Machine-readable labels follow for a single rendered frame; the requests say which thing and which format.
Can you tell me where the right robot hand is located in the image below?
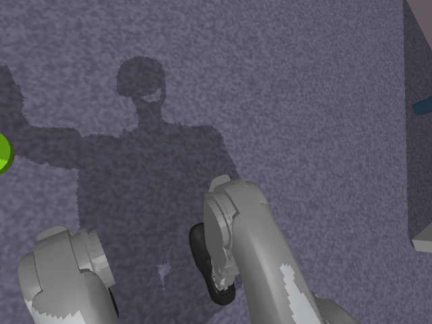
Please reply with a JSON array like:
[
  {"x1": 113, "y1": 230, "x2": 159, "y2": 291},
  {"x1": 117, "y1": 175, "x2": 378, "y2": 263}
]
[{"x1": 311, "y1": 291, "x2": 360, "y2": 324}]

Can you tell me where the right robot foot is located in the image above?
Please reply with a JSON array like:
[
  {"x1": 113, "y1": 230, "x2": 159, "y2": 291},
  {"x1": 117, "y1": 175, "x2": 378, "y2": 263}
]
[{"x1": 189, "y1": 223, "x2": 236, "y2": 306}]

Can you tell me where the left robot foot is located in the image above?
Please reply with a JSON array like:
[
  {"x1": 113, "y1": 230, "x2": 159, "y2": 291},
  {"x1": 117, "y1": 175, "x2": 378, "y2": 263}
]
[{"x1": 108, "y1": 288, "x2": 119, "y2": 319}]

